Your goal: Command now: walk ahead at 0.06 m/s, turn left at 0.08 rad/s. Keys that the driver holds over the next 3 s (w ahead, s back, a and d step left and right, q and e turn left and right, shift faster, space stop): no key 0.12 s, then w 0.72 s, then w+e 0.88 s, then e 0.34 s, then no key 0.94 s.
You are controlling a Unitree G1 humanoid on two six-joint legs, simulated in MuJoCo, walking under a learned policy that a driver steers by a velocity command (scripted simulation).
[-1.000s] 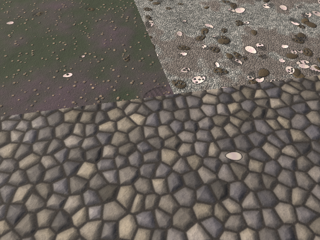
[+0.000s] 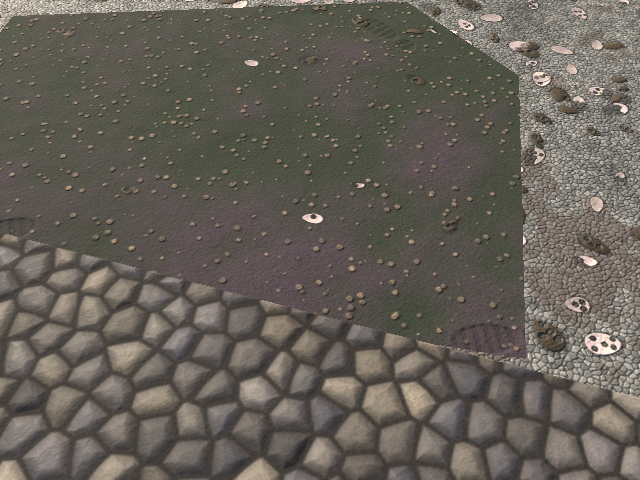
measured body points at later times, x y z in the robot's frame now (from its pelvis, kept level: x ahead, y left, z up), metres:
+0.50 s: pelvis +0.08 +0.01 +0.00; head +0.09 +0.02 +0.45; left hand +0.11 +0.26 -0.15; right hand +0.10 -0.25 -0.13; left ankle +0.05 +0.08 -0.74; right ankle +0.03 -0.12 -0.69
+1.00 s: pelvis +0.33 -0.05 +0.00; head +0.35 -0.06 +0.45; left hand +0.40 +0.21 -0.14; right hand +0.36 -0.30 -0.15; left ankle +0.26 +0.09 -0.65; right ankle +0.38 -0.10 -0.74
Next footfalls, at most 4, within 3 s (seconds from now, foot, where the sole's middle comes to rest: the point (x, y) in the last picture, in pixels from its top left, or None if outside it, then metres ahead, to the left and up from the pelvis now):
0.14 right None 0.04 -0.13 -0.78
0.84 right None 0.42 -0.11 -0.78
1.40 left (311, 359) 0.74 0.03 -0.78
2.02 right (446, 319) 0.92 -0.32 -0.88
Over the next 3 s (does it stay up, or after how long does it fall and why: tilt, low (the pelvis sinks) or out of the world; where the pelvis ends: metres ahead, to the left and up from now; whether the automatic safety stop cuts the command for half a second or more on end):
stays up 0.95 -0.20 -0.10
